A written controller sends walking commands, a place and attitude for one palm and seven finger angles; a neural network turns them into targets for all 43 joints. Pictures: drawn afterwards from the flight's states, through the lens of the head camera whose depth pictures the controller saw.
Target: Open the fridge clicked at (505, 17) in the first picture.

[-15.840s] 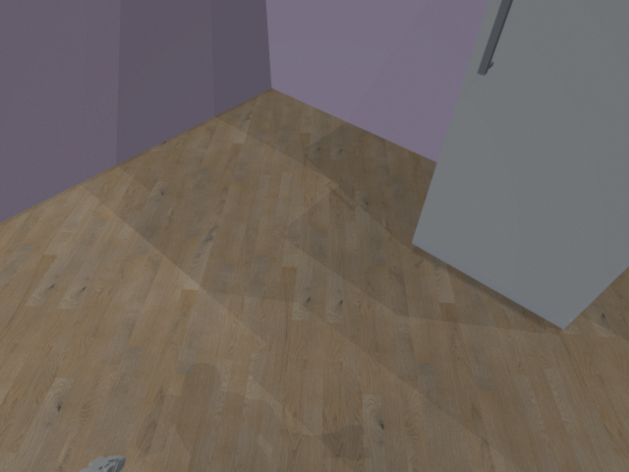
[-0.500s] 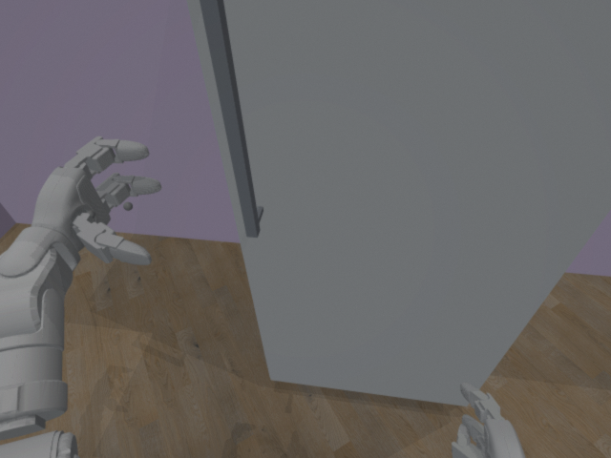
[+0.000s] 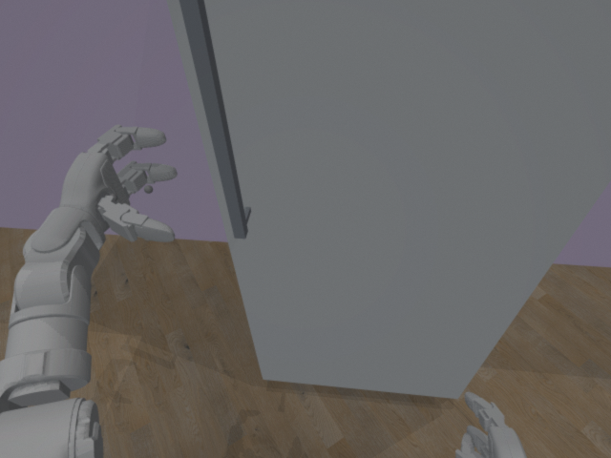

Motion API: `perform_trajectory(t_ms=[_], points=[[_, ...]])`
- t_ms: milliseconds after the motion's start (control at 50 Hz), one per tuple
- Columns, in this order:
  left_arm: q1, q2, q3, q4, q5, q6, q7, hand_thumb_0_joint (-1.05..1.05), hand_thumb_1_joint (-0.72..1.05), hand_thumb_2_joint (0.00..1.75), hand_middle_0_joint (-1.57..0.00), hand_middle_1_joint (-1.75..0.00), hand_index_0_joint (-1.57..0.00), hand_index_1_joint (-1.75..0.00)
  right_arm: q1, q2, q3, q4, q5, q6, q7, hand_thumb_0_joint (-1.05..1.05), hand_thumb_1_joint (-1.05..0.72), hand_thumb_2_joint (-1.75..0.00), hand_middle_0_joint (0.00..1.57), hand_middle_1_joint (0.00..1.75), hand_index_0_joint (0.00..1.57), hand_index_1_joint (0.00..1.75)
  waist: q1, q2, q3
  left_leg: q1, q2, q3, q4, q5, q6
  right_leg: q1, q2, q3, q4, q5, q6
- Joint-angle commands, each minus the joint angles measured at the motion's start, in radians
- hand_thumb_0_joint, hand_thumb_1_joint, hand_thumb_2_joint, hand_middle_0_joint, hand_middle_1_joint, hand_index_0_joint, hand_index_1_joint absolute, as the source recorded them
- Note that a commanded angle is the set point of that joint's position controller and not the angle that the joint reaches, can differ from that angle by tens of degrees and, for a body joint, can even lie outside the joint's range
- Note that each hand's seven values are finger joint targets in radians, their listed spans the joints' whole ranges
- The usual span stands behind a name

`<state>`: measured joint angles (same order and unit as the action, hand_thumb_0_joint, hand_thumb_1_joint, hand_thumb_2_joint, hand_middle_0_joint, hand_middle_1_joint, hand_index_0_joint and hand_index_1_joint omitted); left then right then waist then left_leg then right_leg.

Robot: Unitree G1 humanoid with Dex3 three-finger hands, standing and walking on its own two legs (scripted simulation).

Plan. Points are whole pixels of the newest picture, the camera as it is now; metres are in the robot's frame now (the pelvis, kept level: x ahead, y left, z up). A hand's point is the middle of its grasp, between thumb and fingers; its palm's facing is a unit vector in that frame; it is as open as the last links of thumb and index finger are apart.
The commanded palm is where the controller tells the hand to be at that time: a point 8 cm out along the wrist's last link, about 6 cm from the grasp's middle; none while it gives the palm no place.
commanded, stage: move the hooked fingers beside the handle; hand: left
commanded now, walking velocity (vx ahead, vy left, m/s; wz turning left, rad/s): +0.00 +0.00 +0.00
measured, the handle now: (221, 110) +0.47 +0.14 +0.25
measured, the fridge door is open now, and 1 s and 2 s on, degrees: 0 0 0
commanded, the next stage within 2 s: feel for the door with the fingertips in 1.22 s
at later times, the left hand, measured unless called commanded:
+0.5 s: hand (176, 168) +0.41 +0.19 +0.20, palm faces -0.02 -1.00 -0.01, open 14.0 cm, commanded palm +0.39 +0.25 +0.20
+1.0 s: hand (181, 169) +0.42 +0.19 +0.20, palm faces -0.02 -1.00 -0.01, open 14.0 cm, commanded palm +0.39 +0.25 +0.20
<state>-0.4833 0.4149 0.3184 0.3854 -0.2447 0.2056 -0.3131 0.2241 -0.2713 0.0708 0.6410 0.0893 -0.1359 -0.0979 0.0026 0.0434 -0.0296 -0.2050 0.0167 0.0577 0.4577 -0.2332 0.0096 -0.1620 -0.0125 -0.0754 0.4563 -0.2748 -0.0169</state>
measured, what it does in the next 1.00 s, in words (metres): stands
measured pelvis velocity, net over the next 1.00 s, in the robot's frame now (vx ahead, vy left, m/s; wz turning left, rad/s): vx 0.00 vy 0.00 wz -0.01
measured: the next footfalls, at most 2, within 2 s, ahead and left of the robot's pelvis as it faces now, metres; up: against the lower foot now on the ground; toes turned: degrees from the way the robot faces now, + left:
none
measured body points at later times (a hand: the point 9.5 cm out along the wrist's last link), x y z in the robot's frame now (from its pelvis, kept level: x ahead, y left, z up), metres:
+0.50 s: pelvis +0.00 +0.00 +0.00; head -0.01 -0.02 +0.45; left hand +0.41 +0.25 +0.20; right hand +0.12 -0.26 -0.10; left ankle +0.01 +0.11 -0.74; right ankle -0.02 -0.11 -0.74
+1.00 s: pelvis +0.00 +0.00 +0.00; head +0.00 -0.01 +0.45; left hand +0.41 +0.24 +0.20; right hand +0.13 -0.25 -0.10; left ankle +0.01 +0.11 -0.74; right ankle -0.02 -0.11 -0.74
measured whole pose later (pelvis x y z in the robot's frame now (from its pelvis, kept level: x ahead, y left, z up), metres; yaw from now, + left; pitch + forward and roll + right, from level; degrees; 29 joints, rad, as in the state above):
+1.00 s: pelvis +0.00 +0.00 +0.00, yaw -1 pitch +0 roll +0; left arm -0.66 0.39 0.29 0.63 -0.21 0.11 -0.26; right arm 0.26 -0.27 0.06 0.66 0.08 -0.10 -0.09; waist -0.02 0.04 -0.03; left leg -0.23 0.02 0.07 0.46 -0.23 0.01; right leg -0.19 -0.01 -0.07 0.45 -0.27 -0.02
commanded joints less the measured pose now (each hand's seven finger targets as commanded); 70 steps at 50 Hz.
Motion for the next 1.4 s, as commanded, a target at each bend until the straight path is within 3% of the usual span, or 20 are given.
perform_trajectory(t_ms=[0,80,140,280,340,440,500,540,720,800,820,840,920,940,1000,1040,1100,1220,1240,1380], points=[[-0.467,0.256,0.063,-0.204,-0.016,-0.079,0.009,0.00,-0.50,0.30,-0.30,-1.20,-0.30,-1.20,-0.105,-0.116,-0.051,-0.156,0.005,-0.051,-0.009,0.00,-0.90,-0.90,0.20,0.30,0.20,0.30,-0.001,0.014,-0.241,0.171,-0.004,-0.063,-0.033,0.235,0.030,-0.017,-0.002,0.033,-0.056,0.305,-0.009],[-0.495,0.247,0.047,-0.162,-0.013,-0.086,0.009,0.00,-0.50,0.30,-0.30,-1.20,-0.30,-1.20,-0.095,-0.120,-0.053,-0.143,0.005,-0.046,-0.011,0.00,-0.90,-0.90,0.20,0.30,0.20,0.30,-0.009,0.012,-0.230,0.170,-0.003,-0.063,-0.031,0.227,0.031,-0.027,-0.002,0.035,-0.060,0.301,-0.010],[-0.497,0.248,0.045,-0.116,-0.011,-0.089,0.013,0.00,-0.50,0.30,-0.30,-1.20,-0.30,-1.20,-0.080,-0.127,-0.059,-0.134,0.004,-0.042,-0.012,0.00,-0.90,-0.90,0.20,0.30,0.20,0.30,-0.010,-0.051,-0.231,0.158,0.000,-0.061,-0.029,0.213,0.036,-0.028,-0.002,0.036,-0.065,0.290,-0.005],[-0.648,0.251,0.022,-0.039,0.005,-0.122,0.036,0.00,-0.50,0.30,-0.30,-1.20,-0.30,-1.20,-0.056,-0.127,-0.059,-0.112,0.003,-0.035,-0.015,0.00,-0.90,-0.90,0.20,0.30,0.20,0.30,-0.031,-0.001,-0.239,0.156,-0.004,-0.063,-0.029,0.179,0.037,-0.049,-0.003,0.046,-0.069,0.256,-0.007],[-0.638,0.262,0.035,-0.031,0.012,-0.151,0.043,0.00,-0.50,0.30,-0.30,-1.20,-0.30,-1.20,-0.039,-0.130,-0.064,-0.111,-0.002,-0.033,-0.010,0.00,-0.90,-0.90,0.20,0.30,0.20,0.30,-0.021,-0.021,-0.289,0.169,0.000,-0.063,-0.022,0.232,0.037,-0.013,-0.003,0.043,-0.056,0.306,-0.009],[-0.592,0.300,0.075,0.110,0.020,-0.155,0.042,0.00,-0.50,0.30,-0.30,-1.20,-0.30,-1.20,-0.013,-0.139,-0.068,-0.102,-0.002,-0.022,-0.007,0.00,-0.90,-0.90,0.20,0.30,0.20,0.30,-0.008,-0.046,-0.239,0.110,-0.002,-0.053,-0.028,0.199,0.039,-0.017,-0.004,0.048,-0.059,0.292,-0.006],[-0.644,0.265,0.033,0.086,0.026,-0.170,0.034,0.00,-0.50,0.30,-0.30,-1.20,-0.30,-1.20,-0.009,-0.135,-0.069,-0.113,0.000,-0.019,-0.006,0.00,-0.90,-0.90,0.20,0.30,0.20,0.30,-0.026,-0.016,-0.245,0.124,-0.001,-0.052,-0.028,0.202,0.039,-0.031,-0.001,0.047,-0.054,0.294,-0.007],[-0.628,0.295,0.061,0.039,0.022,-0.192,0.032,0.00,-0.50,0.30,-0.30,-1.20,-0.30,-1.20,-0.007,-0.139,-0.074,-0.122,-0.002,-0.020,-0.004,0.00,-0.90,-0.90,0.20,0.30,0.20,0.30,-0.013,-0.022,-0.297,0.147,0.002,-0.055,-0.022,0.239,0.040,0.001,-0.001,0.046,-0.048,0.321,-0.009],[-0.620,0.241,0.029,0.019,0.012,-0.160,0.031,0.00,-0.50,0.30,-0.30,-1.20,-0.30,-1.20,-0.008,-0.137,-0.073,-0.116,0.003,-0.023,-0.006,0.00,-0.90,-0.90,0.20,0.30,0.20,0.30,-0.029,0.002,-0.237,0.144,0.000,-0.051,-0.031,0.208,0.038,-0.046,0.007,0.042,-0.058,0.292,-0.007],[-0.656,0.254,0.037,-0.015,0.012,-0.164,0.043,0.00,-0.50,0.30,-0.30,-1.20,-0.30,-1.20,-0.009,-0.137,-0.073,-0.116,0.000,-0.023,-0.009,0.00,-0.90,-0.90,0.20,0.30,0.20,0.30,-0.030,-0.021,-0.272,0.167,0.001,-0.059,-0.028,0.226,0.039,-0.035,0.010,0.042,-0.057,0.299,-0.008],[-0.660,0.224,0.013,-0.035,0.013,-0.167,0.042,0.00,-0.50,0.30,-0.30,-1.20,-0.30,-1.20,-0.016,-0.131,-0.072,-0.121,0.001,-0.024,-0.008,0.00,-0.90,-0.90,0.20,0.30,0.20,0.30,-0.031,0.020,-0.283,0.184,-0.001,-0.055,-0.024,0.236,0.038,-0.040,0.009,0.045,-0.054,0.306,-0.009],[-0.663,0.201,-0.011,-0.031,0.012,-0.169,0.043,0.00,-0.50,0.30,-0.30,-1.20,-0.30,-1.20,-0.013,-0.131,-0.071,-0.119,0.001,-0.023,-0.007,0.00,-0.90,-0.90,0.20,0.30,0.20,0.30,-0.037,-0.010,-0.278,0.188,0.003,-0.059,-0.022,0.242,0.040,-0.043,0.009,0.039,-0.056,0.306,-0.008],[-0.637,0.236,0.034,0.021,0.012,-0.159,0.055,0.00,-0.50,0.30,-0.30,-1.20,-0.30,-1.20,-0.015,-0.131,-0.068,-0.111,-0.001,-0.021,-0.007,0.00,-0.90,-0.90,0.20,0.30,0.20,0.30,-0.023,-0.024,-0.270,0.165,-0.001,-0.060,-0.026,0.233,0.037,-0.035,0.009,0.041,-0.053,0.311,-0.008],[-0.605,0.299,0.082,0.042,0.023,-0.157,0.061,0.00,-0.50,0.30,-0.30,-1.20,-0.30,-1.20,-0.009,-0.138,-0.069,-0.110,-0.004,-0.013,-0.006,0.00,-0.90,-0.90,0.20,0.30,0.20,0.30,-0.008,-0.033,-0.273,0.150,-0.001,-0.054,-0.026,0.242,0.039,-0.011,0.005,0.045,-0.056,0.322,-0.008],[-0.644,0.230,0.013,0.035,0.026,-0.154,0.053,0.00,-0.50,0.30,-0.30,-1.20,-0.30,-1.20,-0.020,-0.129,-0.066,-0.122,0.002,-0.005,-0.006,0.00,-0.90,-0.90,0.20,0.30,0.20,0.30,-0.027,-0.015,-0.258,0.147,-0.002,-0.050,-0.029,0.234,0.037,-0.025,0.005,0.042,-0.052,0.324,-0.007],[-0.635,0.241,0.021,0.037,0.026,-0.160,0.053,0.00,-0.50,0.30,-0.30,-1.20,-0.30,-1.20,-0.020,-0.132,-0.068,-0.124,0.001,-0.003,-0.006,0.00,-0.90,-0.90,0.20,0.30,0.20,0.30,-0.024,-0.034,-0.264,0.157,0.001,-0.054,-0.025,0.241,0.039,-0.022,0.005,0.041,-0.053,0.322,-0.009],[-0.666,0.173,-0.029,-0.019,0.015,-0.165,0.045,0.00,-0.50,0.30,-0.30,-1.20,-0.30,-1.20,-0.033,-0.122,-0.065,-0.134,0.003,-0.007,-0.005,0.00,-0.90,-0.90,0.20,0.30,0.20,0.30,-0.032,0.024,-0.284,0.195,0.000,-0.059,-0.021,0.271,0.035,-0.035,0.008,0.041,-0.046,0.340,-0.012],[-0.636,0.174,-0.014,0.011,0.013,-0.140,0.068,0.00,-0.50,0.30,-0.30,-1.20,-0.30,-1.20,-0.032,-0.125,-0.064,-0.121,0.001,0.000,-0.005,0.00,-0.90,-0.90,0.20,0.30,0.20,0.30,-0.027,-0.027,-0.251,0.165,-0.002,-0.061,-0.028,0.237,0.035,-0.044,0.009,0.038,-0.054,0.315,-0.009],[-0.625,0.216,0.015,0.023,0.021,-0.140,0.074,0.00,-0.50,0.30,-0.30,-1.20,-0.30,-1.20,-0.023,-0.131,-0.069,-0.116,0.000,0.005,-0.006,0.00,-0.90,-0.90,0.20,0.30,0.20,0.30,-0.022,-0.064,-0.258,0.159,0.001,-0.061,-0.028,0.244,0.038,-0.027,0.008,0.037,-0.056,0.318,-0.008],[-0.671,0.179,-0.010,-0.050,0.019,-0.162,0.079,0.00,-0.50,0.30,-0.30,-1.20,-0.30,-1.20,-0.031,-0.119,-0.068,-0.126,-0.003,0.005,-0.004,0.00,-0.90,-0.90,0.20,0.30,0.20,0.30,-0.026,-0.009,-0.313,0.202,-0.002,-0.059,-0.021,0.292,0.038,-0.004,0.011,0.041,-0.049,0.364,-0.010]])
